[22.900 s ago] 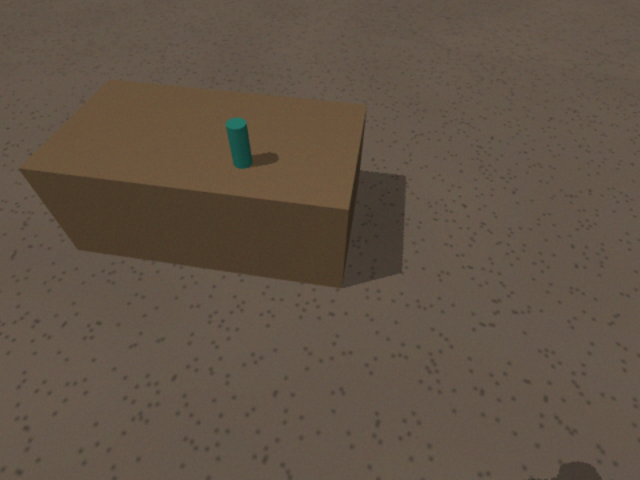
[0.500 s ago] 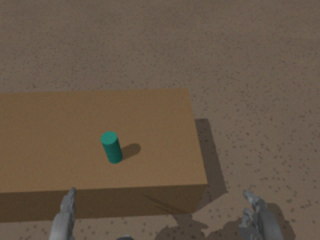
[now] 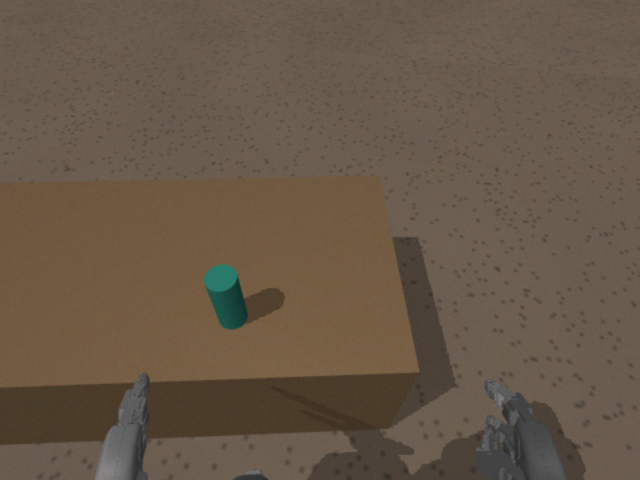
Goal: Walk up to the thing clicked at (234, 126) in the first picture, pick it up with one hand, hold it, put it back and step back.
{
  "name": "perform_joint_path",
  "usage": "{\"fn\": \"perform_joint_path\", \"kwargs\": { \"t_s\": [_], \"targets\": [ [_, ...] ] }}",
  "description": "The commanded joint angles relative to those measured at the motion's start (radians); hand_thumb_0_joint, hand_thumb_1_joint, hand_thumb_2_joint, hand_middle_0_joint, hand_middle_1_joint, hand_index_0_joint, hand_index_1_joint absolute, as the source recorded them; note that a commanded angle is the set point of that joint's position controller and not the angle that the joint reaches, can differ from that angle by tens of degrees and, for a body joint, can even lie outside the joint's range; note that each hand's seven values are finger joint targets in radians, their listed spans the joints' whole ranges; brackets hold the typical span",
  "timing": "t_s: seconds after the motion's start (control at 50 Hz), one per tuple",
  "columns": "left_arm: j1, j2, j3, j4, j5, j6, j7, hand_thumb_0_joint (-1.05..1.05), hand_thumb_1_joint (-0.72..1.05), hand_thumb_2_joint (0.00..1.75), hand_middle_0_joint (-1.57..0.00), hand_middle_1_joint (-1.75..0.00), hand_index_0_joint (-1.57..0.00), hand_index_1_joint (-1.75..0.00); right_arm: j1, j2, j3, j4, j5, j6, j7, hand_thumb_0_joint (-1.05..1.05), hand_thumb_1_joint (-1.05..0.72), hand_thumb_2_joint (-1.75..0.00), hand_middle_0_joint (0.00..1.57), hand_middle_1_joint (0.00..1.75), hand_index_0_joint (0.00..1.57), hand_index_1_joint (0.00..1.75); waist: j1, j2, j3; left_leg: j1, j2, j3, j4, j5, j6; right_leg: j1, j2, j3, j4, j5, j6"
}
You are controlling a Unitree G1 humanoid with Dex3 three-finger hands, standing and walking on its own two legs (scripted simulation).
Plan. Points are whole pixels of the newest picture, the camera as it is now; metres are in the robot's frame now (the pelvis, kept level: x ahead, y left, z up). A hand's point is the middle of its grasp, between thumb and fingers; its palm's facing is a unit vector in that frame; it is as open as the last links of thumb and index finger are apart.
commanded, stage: home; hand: left
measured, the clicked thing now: (227, 298) +0.49 +0.19 -0.22
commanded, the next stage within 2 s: stand in 1.00 s
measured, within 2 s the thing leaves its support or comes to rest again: neither
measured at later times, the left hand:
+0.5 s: hand (179, 453) +0.18 +0.18 -0.05, palm faces +0.12 -0.96 -0.25, open 17.3 cm
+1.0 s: hand (178, 465) +0.16 +0.17 -0.05, palm faces +0.14 -0.95 -0.29, open 17.5 cm
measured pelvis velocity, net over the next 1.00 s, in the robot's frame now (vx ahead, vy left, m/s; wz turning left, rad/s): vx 0.00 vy -0.01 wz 0.01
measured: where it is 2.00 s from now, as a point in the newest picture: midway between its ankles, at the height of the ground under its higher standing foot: outside the picture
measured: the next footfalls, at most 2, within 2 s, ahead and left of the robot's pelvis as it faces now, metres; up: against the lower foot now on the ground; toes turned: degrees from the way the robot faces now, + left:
none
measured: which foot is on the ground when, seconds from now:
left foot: down 0.00-1.00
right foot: down 0.00-1.00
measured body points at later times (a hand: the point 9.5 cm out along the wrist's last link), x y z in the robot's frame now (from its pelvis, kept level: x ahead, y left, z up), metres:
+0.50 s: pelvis +0.00 +0.00 +0.00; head +0.03 +0.00 +0.45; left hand +0.17 +0.23 -0.03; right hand +0.17 -0.23 -0.04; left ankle +0.03 +0.13 -0.68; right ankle -0.01 -0.14 -0.68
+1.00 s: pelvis +0.00 -0.01 +0.00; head +0.02 -0.01 +0.45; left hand +0.15 +0.22 -0.03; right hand +0.15 -0.25 -0.08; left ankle +0.03 +0.13 -0.68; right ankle -0.01 -0.14 -0.68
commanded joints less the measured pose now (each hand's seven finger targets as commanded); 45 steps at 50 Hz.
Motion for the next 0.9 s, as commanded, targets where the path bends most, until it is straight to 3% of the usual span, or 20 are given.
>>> {"fn": "perform_joint_path", "kwargs": {
  "t_s": [0.0, 0.06, 0.12, 0.18, 0.22, 0.28, 0.36, 0.42, 0.44, 0.46, 0.5, 0.54, 0.58, 0.66, 0.72, 0.74, 0.8, 0.84, 0.86, 0.88],
  "targets": [
    [-0.030, 0.092, 0.054, -0.187, -0.001, -0.056, 0.004, 0.00, -0.51, 0.08, -0.05, -0.06, -0.06, -0.06, -0.023, -0.096, -0.057, -0.185, -0.005, -0.060, -0.011, 0.00, -0.90, -0.90, 0.20, 0.30, 0.20, 0.30, 0.000, 0.002, -0.093, 0.154, -0.027, 0.028, -0.142, 0.186, 0.019, 0.002, 0.034, -0.055, -0.161, 0.239, -0.023],
    [-0.039, 0.120, 0.075, -0.221, 0.000, -0.058, 0.006, 0.00, -0.51, 0.08, -0.05, -0.06, -0.06, -0.06, -0.016, -0.095, -0.059, -0.179, -0.004, -0.056, -0.013, 0.00, -0.90, -0.90, 0.20, 0.30, 0.20, 0.30, 0.007, 0.023, -0.118, 0.166, -0.027, 0.030, -0.138, 0.214, 0.016, 0.011, 0.033, -0.054, -0.155, 0.264, -0.025],
    [0.013, 0.066, 0.038, -0.142, 0.000, -0.047, 0.002, 0.00, -0.52, 0.07, -0.05, -0.06, -0.05, -0.06, -0.023, -0.096, -0.056, -0.189, -0.006, -0.056, -0.009, 0.00, -0.90, -0.90, 0.20, 0.30, 0.20, 0.30, -0.002, -0.004, -0.082, 0.153, -0.023, 0.023, -0.145, 0.202, 0.016, 0.000, 0.037, -0.062, -0.151, 0.245, -0.026],
    [-0.047, 0.116, 0.070, -0.216, 0.000, -0.055, 0.005, 0.00, -0.51, 0.08, -0.06, -0.06, -0.06, -0.06, -0.033, -0.099, -0.062, -0.178, -0.002, -0.053, -0.011, 0.00, -0.90, -0.90, 0.20, 0.30, 0.20, 0.30, 0.007, 0.022, -0.065, 0.146, -0.026, 0.023, -0.163, 0.140, 0.015, -0.019, 0.036, -0.061, -0.165, 0.182, -0.029],
    [0.004, 0.088, 0.057, -0.155, -0.002, -0.049, 0.000, 0.00, -0.53, 0.07, -0.05, -0.06, -0.05, -0.06, -0.020, -0.108, -0.072, -0.187, -0.003, -0.057, -0.011, 0.00, -0.90, -0.90, 0.20, 0.30, 0.20, 0.30, -0.005, -0.003, -0.071, 0.151, -0.027, 0.027, -0.151, 0.149, 0.018, -0.013, 0.035, -0.058, -0.169, 0.198, -0.025],
    [-0.022, 0.099, 0.058, -0.213, -0.003, -0.052, 0.000, 0.00, -0.52, 0.07, -0.05, -0.06, -0.05, -0.06, -0.021, -0.091, -0.050, -0.191, -0.001, -0.057, -0.010, 0.00, -0.90, -0.90, 0.20, 0.30, 0.20, 0.30, 0.002, 0.005, -0.082, 0.155, -0.027, 0.026, -0.147, 0.170, 0.019, -0.007, 0.035, -0.059, -0.164, 0.220, -0.026],
    [0.001, 0.083, 0.049, -0.179, -0.002, -0.047, -0.002, 0.00, -0.53, 0.07, -0.05, -0.06, -0.05, -0.05, -0.027, -0.104, -0.063, -0.206, -0.002, -0.055, -0.010, 0.00, -0.90, -0.90, 0.20, 0.30, 0.20, 0.30, -0.002, -0.012, -0.091, 0.150, -0.029, 0.030, -0.138, 0.184, 0.020, -0.003, 0.033, -0.055, -0.162, 0.237, -0.023],
    [-0.032, 0.115, 0.074, -0.236, -0.002, -0.052, 0.002, 0.00, -0.53, 0.06, -0.05, -0.05, -0.05, -0.05, -0.018, -0.089, -0.051, -0.194, -0.004, -0.051, -0.011, 0.00, -0.90, -0.90, 0.20, 0.30, 0.20, 0.30, 0.008, 0.013, -0.112, 0.153, -0.029, 0.028, -0.137, 0.192, 0.017, 0.004, 0.032, -0.056, -0.157, 0.242, -0.026],
    [-0.005, 0.155, 0.113, -0.271, 0.003, -0.047, 0.024, 0.00, -0.56, 0.05, -0.05, -0.05, -0.05, -0.05, -0.099, -0.143, -0.058, 0.071, 0.003, -0.056, -0.023, 0.00, -0.90, -0.90, 0.20, 0.30, 0.20, 0.30, 0.008, 0.030, -0.081, 0.160, -0.025, 0.000, -0.139, 0.159, 0.014, 0.007, 0.051, -0.070, -0.166, 0.214, -0.028],
    [0.057, 0.099, 0.070, -0.196, 0.006, -0.031, 0.022, 0.00, -0.57, 0.04, -0.05, -0.05, -0.05, -0.05, -0.091, -0.136, -0.052, 0.037, 0.006, -0.070, -0.028, 0.00, -0.90, -0.90, 0.20, 0.30, 0.20, 0.30, -0.011, 0.009, -0.066, 0.165, -0.024, 0.007, -0.139, 0.159, 0.018, 0.005, 0.050, -0.066, -0.176, 0.217, -0.028],
    [0.024, 0.094, 0.045, -0.264, 0.000, -0.027, 0.031, 0.00, -0.56, 0.05, -0.05, -0.05, -0.05, -0.05, -0.116, -0.120, -0.042, 0.058, 0.007, -0.088, -0.032, 0.00, -0.90, -0.90, 0.20, 0.30, 0.20, 0.30, -0.012, 0.038, -0.077, 0.170, -0.021, 0.003, -0.139, 0.171, 0.016, 0.010, 0.047, -0.069, -0.171, 0.232, -0.032],
    [0.056, 0.084, 0.040, -0.191, 0.006, -0.016, 0.037, 0.00, -0.56, 0.05, -0.05, -0.05, -0.05, -0.05, -0.138, -0.134, -0.051, 0.109, 0.004, -0.100, -0.040, 0.00, -0.90, -0.90, 0.20, 0.30, 0.20, 0.30, -0.022, 0.004, -0.056, 0.164, -0.020, 0.007, -0.133, 0.171, 0.022, -0.003, 0.050, -0.071, -0.182, 0.236, -0.026],
    [0.002, 0.108, 0.055, -0.267, 0.006, -0.024, 0.042, 0.00, -0.52, 0.07, -0.05, -0.05, -0.05, -0.05, -0.154, -0.128, -0.046, 0.142, 0.001, -0.111, -0.042, 0.00, -0.90, -0.90, 0.20, 0.30, 0.20, 0.30, -0.027, 0.042, -0.077, 0.185, -0.017, 0.007, -0.130, 0.188, 0.020, 0.006, 0.049, -0.070, -0.177, 0.252, -0.027],
    [0.011, 0.096, 0.041, -0.245, 0.006, -0.006, 0.048, 0.00, -0.57, 0.04, -0.05, -0.05, -0.05, -0.05, -0.198, -0.134, -0.048, 0.189, -0.001, -0.138, -0.051, 0.00, -0.90, -0.90, 0.20, 0.30, 0.20, 0.30, -0.027, 0.013, -0.074, 0.180, -0.015, -0.001, -0.129, 0.185, 0.025, 0.009, 0.048, -0.076, -0.185, 0.245, -0.028],
    [0.025, 0.115, 0.060, -0.247, 0.008, 0.009, 0.052, 0.00, -0.55, 0.05, -0.05, -0.05, -0.05, -0.05, -0.208, -0.131, -0.048, 0.222, -0.006, -0.155, -0.055, 0.00, -0.90, -0.90, 0.20, 0.30, 0.20, 0.30, -0.017, 0.019, -0.099, 0.184, -0.021, 0.004, -0.120, 0.206, 0.028, 0.038, 0.043, -0.071, -0.192, 0.274, -0.025],
    [0.048, 0.089, 0.041, -0.203, 0.010, 0.018, 0.051, 0.00, -0.55, 0.05, -0.05, -0.05, -0.05, -0.05, -0.212, -0.132, -0.048, 0.231, -0.007, -0.160, -0.055, 0.00, -0.90, -0.90, 0.20, 0.30, 0.20, 0.30, -0.025, -0.004, -0.087, 0.178, -0.020, 0.001, -0.122, 0.203, 0.028, 0.039, 0.047, -0.074, -0.192, 0.271, -0.023],
    [-0.026, 0.129, 0.066, -0.289, 0.011, 0.026, 0.057, 0.00, -0.55, 0.05, -0.05, -0.05, -0.05, -0.05, -0.220, -0.136, -0.050, 0.247, -0.006, -0.181, -0.061, 0.00, -0.90, -0.90, 0.20, 0.30, 0.20, 0.30, -0.018, 0.024, -0.110, 0.198, -0.020, 0.006, -0.124, 0.225, 0.026, 0.047, 0.043, -0.070, -0.196, 0.294, -0.025],
    [0.012, 0.093, 0.040, -0.213, 0.012, 0.044, 0.053, 0.00, -0.57, 0.04, -0.05, -0.05, -0.05, -0.05, -0.230, -0.132, -0.044, 0.265, -0.007, -0.193, -0.061, 0.00, -0.90, -0.90, 0.20, 0.30, 0.20, 0.30, -0.028, 0.003, -0.057, 0.187, -0.017, 0.001, -0.140, 0.183, 0.026, 0.025, 0.047, -0.077, -0.202, 0.242, -0.027],
    [-0.020, 0.113, 0.059, -0.274, 0.010, 0.044, 0.057, 0.00, -0.55, 0.05, -0.05, -0.05, -0.05, -0.05, -0.238, -0.130, -0.045, 0.258, -0.007, -0.201, -0.064, 0.00, -0.90, -0.90, 0.20, 0.30, 0.20, 0.30, -0.015, 0.027, -0.084, 0.192, -0.019, 0.003, -0.136, 0.191, 0.026, 0.038, 0.044, -0.075, -0.207, 0.251, -0.029],
    [0.014, 0.096, 0.053, -0.212, 0.012, 0.052, 0.054, 0.00, -0.55, 0.05, -0.05, -0.05, -0.05, -0.05, -0.235, -0.126, -0.043, 0.274, -0.009, -0.205, -0.065, 0.00, -0.90, -0.90, 0.20, 0.30, 0.20, 0.30, -0.026, -0.007, -0.071, 0.187, -0.018, -0.001, -0.136, 0.180, 0.028, 0.038, 0.045, -0.077, -0.212, 0.241, -0.026]
  ]
}}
